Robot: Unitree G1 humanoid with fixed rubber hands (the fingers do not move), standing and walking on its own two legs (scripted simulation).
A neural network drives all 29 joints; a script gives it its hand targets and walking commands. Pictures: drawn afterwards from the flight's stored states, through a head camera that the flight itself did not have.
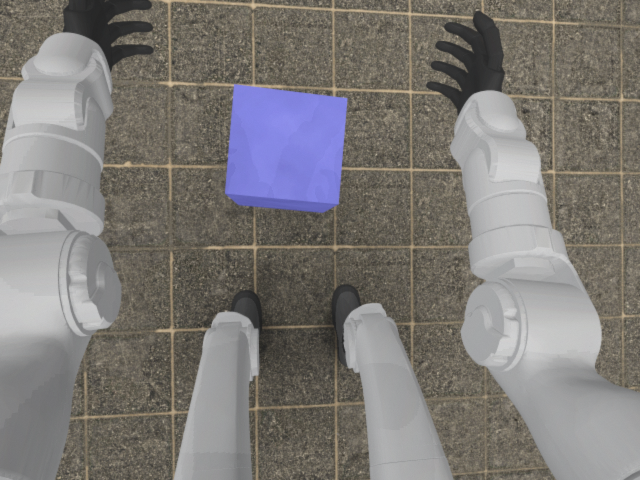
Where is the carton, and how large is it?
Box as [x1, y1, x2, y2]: [225, 84, 346, 212]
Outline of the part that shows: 234,84 225,193 235,202 241,205 323,212 337,204 339,193 346,98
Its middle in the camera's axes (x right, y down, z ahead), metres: -0.07 -0.18 +0.83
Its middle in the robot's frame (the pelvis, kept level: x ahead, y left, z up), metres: +0.53 +0.00 -0.53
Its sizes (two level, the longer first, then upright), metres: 0.210 0.200 0.250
